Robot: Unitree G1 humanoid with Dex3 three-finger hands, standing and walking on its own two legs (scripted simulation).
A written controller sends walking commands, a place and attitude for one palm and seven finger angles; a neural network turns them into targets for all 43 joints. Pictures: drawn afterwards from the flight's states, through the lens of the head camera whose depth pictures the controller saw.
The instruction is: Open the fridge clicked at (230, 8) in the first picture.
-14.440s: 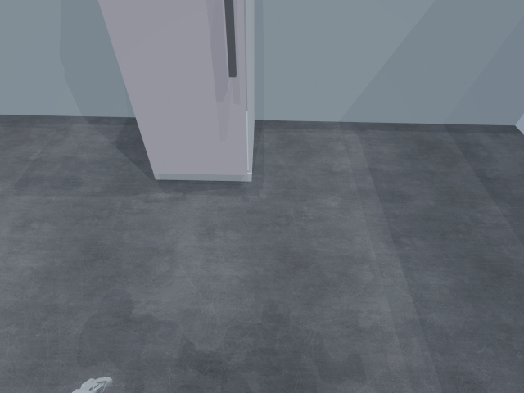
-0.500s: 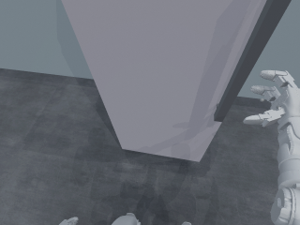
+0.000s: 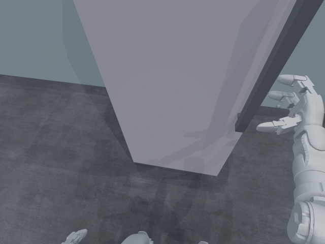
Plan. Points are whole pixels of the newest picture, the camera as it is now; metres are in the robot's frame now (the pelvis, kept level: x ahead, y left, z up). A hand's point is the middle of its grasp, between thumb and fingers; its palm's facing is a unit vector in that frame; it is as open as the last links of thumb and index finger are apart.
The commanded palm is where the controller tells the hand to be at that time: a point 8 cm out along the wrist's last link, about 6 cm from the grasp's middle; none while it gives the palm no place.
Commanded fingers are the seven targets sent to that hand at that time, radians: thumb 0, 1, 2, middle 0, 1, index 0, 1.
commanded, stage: feel for the door with the fingertips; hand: right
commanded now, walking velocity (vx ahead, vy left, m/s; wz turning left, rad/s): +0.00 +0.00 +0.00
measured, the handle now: (268, 67) +0.50 -0.18 +0.16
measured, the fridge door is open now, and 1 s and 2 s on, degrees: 0 0 0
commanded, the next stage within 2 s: slide the fingers in behind the handle in 0.14 s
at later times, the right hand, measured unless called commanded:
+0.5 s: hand (273, 103) +0.46 -0.21 +0.09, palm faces +0.05 +1.00 +0.02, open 13.8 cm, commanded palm +0.43 -0.26 +0.09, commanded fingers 0.00 0.50 -0.30 0.30 1.20 0.30 1.20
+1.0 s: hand (261, 105) +0.45 -0.18 +0.09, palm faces +0.04 +1.00 +0.02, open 14.0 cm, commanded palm +0.42 -0.23 +0.09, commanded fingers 0.00 0.50 -0.30 0.30 1.20 0.30 1.20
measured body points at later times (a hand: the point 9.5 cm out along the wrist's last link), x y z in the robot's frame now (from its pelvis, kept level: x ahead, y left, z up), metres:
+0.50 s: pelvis +0.00 +0.00 +0.00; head +0.08 -0.02 +0.44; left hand +0.04 +0.26 -0.11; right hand +0.45 -0.26 +0.09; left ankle +0.02 +0.11 -0.70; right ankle +0.00 -0.10 -0.70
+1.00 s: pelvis +0.01 -0.01 +0.00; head +0.07 -0.02 +0.45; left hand +0.08 +0.24 -0.11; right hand +0.44 -0.23 +0.09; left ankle +0.02 +0.11 -0.70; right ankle +0.00 -0.10 -0.70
